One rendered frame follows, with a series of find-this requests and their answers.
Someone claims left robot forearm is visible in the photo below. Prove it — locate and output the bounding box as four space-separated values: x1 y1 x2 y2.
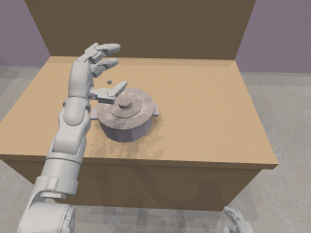
16 97 91 233

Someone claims knob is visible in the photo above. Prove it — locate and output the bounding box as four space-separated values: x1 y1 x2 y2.
118 96 132 109

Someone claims pot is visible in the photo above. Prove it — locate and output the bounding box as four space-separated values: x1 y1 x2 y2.
90 104 158 143

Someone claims robot left hand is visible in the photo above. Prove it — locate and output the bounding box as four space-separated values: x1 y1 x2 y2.
68 43 127 105

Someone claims lid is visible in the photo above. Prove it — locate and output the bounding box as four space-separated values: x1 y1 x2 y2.
96 87 155 131

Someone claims table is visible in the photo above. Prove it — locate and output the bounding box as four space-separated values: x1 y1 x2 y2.
0 0 279 212

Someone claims left robot upper arm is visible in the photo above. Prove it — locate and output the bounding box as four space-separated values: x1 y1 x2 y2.
18 202 76 233

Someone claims robot right hand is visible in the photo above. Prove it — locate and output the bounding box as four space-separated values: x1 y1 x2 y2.
223 206 255 233

